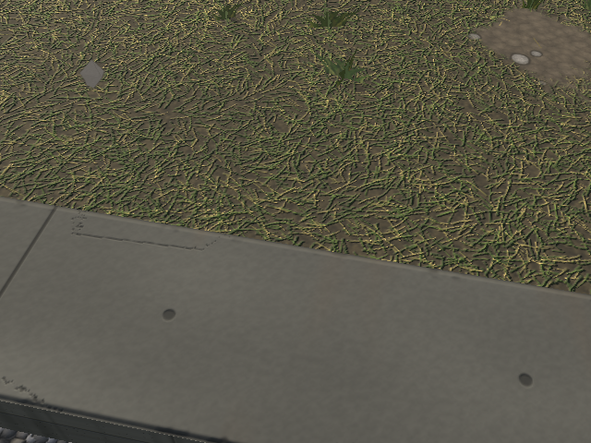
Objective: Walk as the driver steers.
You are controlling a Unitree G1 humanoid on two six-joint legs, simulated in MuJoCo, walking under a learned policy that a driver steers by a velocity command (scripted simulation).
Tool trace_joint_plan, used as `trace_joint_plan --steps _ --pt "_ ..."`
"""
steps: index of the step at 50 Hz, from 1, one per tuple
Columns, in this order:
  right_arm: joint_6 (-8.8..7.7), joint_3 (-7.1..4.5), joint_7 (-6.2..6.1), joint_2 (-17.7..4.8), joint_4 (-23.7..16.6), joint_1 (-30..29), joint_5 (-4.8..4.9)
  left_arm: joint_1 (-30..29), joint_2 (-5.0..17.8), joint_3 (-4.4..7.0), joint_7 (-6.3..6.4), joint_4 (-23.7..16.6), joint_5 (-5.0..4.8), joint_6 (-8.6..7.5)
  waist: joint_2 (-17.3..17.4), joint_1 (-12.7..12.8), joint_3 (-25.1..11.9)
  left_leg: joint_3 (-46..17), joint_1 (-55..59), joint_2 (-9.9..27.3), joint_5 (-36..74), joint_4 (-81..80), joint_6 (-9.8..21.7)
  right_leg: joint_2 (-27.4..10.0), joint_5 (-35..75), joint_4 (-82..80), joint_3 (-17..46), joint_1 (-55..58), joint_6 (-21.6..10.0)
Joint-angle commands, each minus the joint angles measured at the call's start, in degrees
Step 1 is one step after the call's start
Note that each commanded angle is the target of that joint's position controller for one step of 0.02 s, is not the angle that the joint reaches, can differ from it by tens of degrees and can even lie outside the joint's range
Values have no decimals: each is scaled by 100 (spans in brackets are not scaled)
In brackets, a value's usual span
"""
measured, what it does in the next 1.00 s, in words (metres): climbs, turning left: right foot, then left foot 0.18 m higher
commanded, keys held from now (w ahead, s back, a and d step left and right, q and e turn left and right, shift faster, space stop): w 0.12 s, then w+q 0.84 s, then w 0.04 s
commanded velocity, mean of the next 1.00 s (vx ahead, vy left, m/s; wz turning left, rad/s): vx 0.49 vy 0.00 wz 0.39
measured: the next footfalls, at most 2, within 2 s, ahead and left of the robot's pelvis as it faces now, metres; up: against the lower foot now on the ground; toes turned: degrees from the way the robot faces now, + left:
right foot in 0.20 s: +0.23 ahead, -0.09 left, +0.00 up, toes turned -3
left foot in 0.72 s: +0.57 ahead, +0.16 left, +0.18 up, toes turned +21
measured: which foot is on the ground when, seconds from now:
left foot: down 0.00-0.20, up 0.22-0.70, down 0.72-1.00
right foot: up 0.00-0.18, down 0.20-0.76, up 0.78-1.00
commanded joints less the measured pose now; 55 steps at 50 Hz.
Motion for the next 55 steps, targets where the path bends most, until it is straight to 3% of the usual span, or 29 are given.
trace_joint_plan --steps 1,5,8,9,10,11,12,13,15,19,24,29,32,33,34,35,36,37,38,39,40,41,42,43,44,47,50,52,55 --pt "-77 -49 -35 -709 -179 111 14 -522 6 -97 -29 -444 -21 26 603 65 513 -539 -497 1268 3377 -512 476 143 455 -1096 -302 -70 154" --pt "-66 -22 -87 -709 -133 266 -22 -367 50 -124 126 -438 -90 63 762 167 225 -374 -389 1432 4822 120 530 465 513 -1713 -472 955 -136" --pt "-2 -66 -80 -864 -280 -206 10 1394 271 42 284 94 -5 -68 638 994 -418 -489 -435 1362 5890 2268 533 723 319 -2418 -419 2495 -525" --pt "-21 -88 -21 -880 -372 -477 100 2211 500 159 322 350 30 -128 404 1399 -636 -493 -1306 1044 4572 3518 401 490 667 -3111 -199 3682 -573" --pt "-35 9 9 -313 -611 -602 169 2549 1122 280 336 341 140 -181 -652 1303 -774 -237 -2613 244 287 5846 186 -1213 1221 -3639 1758 4368 -852" --pt "59 -20 -47 -130 -550 370 162 2139 1331 326 246 320 21 -107 -552 489 -1054 -934 -3370 -30 -1070 6801 203 -2006 902 -4210 3412 4269 -1305" --pt "184 -57 -23 -281 -503 294 17 1508 927 279 204 190 -156 -9 -353 335 -489 -690 -3744 368 -746 7373 144 -2069 -2012 -4784 3481 3398 -1509" --pt "231 -123 25 -418 -619 -117 -117 1052 278 109 158 102 -184 -10 -81 237 234 -592 -4084 567 -525 7505 121 -1748 -3189 -5092 3019 2657 -1291" --pt "341 -156 78 -231 -741 -238 -132 1071 -54 -7 204 220 -141 -70 -91 3 534 -526 -4296 713 -331 7980 65 -1305 -2703 -5147 1966 2028 -846" --pt "523 -27 96 321 -1300 -915 -41 1628 19 -49 186 558 -16 -247 47 -75 508 -683 -5673 613 3 9250 80 -1172 -1687 -4803 815 1700 -602" --pt "630 107 -210 385 -2370 -2289 -102 2103 172 -138 140 658 1 -415 -79 -9 667 -690 -7572 504 -652 10510 129 -1387 -1284 -5147 329 2230 -638" --pt "605 343 -277 609 -3315 -3628 -100 2856 284 -198 220 870 -23 -381 73 305 714 -174 -9097 699 -1917 9848 305 -1240 -332 -5307 -258 3816 -389" --pt "631 535 -21 635 -3740 -3866 -54 2913 214 -259 409 861 -191 -145 7 267 413 739 -7778 876 -1886 8113 284 -969 1685 -5979 -818 3733 -603" --pt "648 617 138 805 -3701 -3798 82 2660 134 -302 457 773 -365 -69 173 154 103 1012 -5775 764 -1268 6893 429 -812 3523 -6236 -1268 2999 -600" --pt "664 536 208 572 -3506 -3451 190 2554 328 -286 457 455 -411 -91 292 154 -319 1520 -4361 309 -980 6124 409 -873 6518 -5729 -1348 2786 -707" --pt "713 375 213 237 -3327 -2662 46 2568 1055 -122 459 296 -340 -131 -386 -295 -1076 1678 -3573 -211 -1506 6149 460 -1270 9924 -4489 -1276 3453 -655" --pt "733 215 209 -106 -3086 -1490 0 2300 1637 80 366 58 -367 -146 -1104 -777 -1985 1322 -2855 -451 -1501 5759 697 -1460 11342 -3039 -1192 4104 -690" --pt "682 51 219 -538 -2975 -602 16 1905 1957 230 241 -295 -477 -207 -1491 -1311 -2692 131 -1687 -436 -1470 4947 960 -1390 11225 -1252 -1174 3902 -543" --pt "650 -185 130 -1111 -2804 -523 113 1693 1542 178 22 -873 -480 -384 -423 -1208 -2805 -2516 -280 407 -2680 3454 1340 -621 8104 1073 -989 1570 -182" --pt "758 -484 53 -1765 -2781 -977 194 1180 1069 211 -231 -1142 -251 -513 1028 -904 -3018 -5980 200 1520 -2115 900 1609 853 506 4174 -222 104 256" --pt "732 -546 65 -1735 -2757 -1322 45 1144 536 158 -245 -1496 -130 -572 354 -447 -2973 -6411 43 1787 -1481 560 1376 585 622 5594 949 -691 97" --pt "451 -295 117 -1509 -2342 -499 74 502 486 78 -161 -1481 -276 -691 32 -753 -2666 -6291 159 1984 -1242 318 1186 688 -40 6584 1391 -1364 -226" --pt "208 -148 263 -861 -1810 -221 135 -40 150 -50 -43 -2047 -199 -710 -322 -348 -1300 -5112 -763 1482 246 773 833 521 -317 6692 1228 -1944 -441" --pt "145 57 347 -220 -1503 -553 80 -259 -498 -320 11 -2325 -105 -613 -446 254 -793 -4074 -1506 1226 427 1055 543 388 -239 7111 1144 -2377 -625" --pt "97 77 410 -57 -1444 -859 65 201 -563 -475 10 -2366 -208 -538 -377 661 -412 -3330 -2268 1041 624 1218 418 211 -215 6841 1155 -2330 -698" --pt "19 84 415 -166 -1762 -1739 163 620 135 -397 77 -2337 -232 -283 -187 1287 43 -1378 -3595 166 1442 794 174 -94 235 3888 661 -1521 -546" --pt "-84 4 265 -537 -1595 -927 256 -538 77 -461 266 -2721 123 -299 161 656 -218 -1219 -3420 -111 2850 435 155 169 1264 1422 -197 -770 -203" --pt "0 -75 62 -777 -1515 -329 278 -936 -90 -498 302 -2787 -1 -326 513 275 -632 -1189 -2283 4 2913 309 6 321 1870 -41 -309 -616 -75" --pt "49 -37 -78 -734 -1459 369 231 -2012 -35 -454 97 -3030 -313 -285 783 -346 -416 -1820 -648 602 2987 -34 86 534 1732 -2034 -221 -967 34"
Keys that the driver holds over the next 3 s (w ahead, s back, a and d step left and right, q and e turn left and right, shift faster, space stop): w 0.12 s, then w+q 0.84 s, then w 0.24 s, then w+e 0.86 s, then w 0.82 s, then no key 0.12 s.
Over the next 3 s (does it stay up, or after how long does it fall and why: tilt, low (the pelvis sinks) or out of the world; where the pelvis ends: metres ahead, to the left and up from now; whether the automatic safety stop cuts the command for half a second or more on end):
stays up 1.63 0.39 0.18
